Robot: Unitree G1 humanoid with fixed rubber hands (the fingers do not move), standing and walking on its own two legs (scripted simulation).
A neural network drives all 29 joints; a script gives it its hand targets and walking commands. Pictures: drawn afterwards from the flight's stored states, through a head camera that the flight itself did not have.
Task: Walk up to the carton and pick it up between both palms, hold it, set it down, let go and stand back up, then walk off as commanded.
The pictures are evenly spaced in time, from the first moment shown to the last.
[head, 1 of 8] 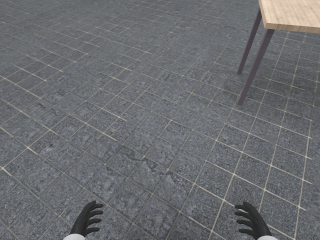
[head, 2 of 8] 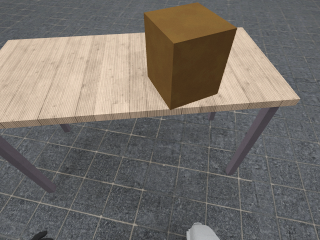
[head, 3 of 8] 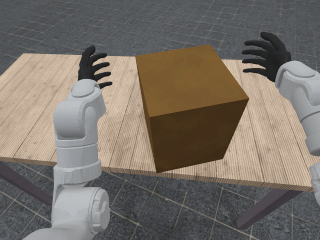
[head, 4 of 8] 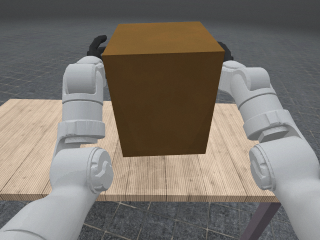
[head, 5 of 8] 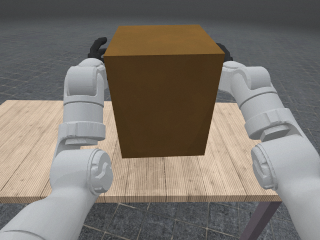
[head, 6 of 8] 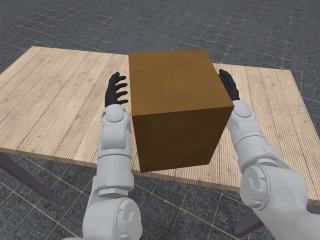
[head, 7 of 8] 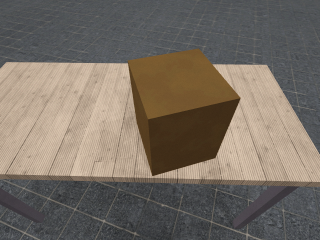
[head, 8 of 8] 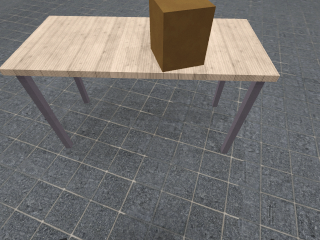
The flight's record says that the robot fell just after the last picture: no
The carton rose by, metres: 0.22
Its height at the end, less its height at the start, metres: +0.00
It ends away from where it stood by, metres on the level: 0.03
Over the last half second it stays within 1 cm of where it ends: yes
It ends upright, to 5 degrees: yes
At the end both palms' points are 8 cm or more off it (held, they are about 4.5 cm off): yes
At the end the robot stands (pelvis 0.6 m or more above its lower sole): yes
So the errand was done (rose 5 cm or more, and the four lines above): yes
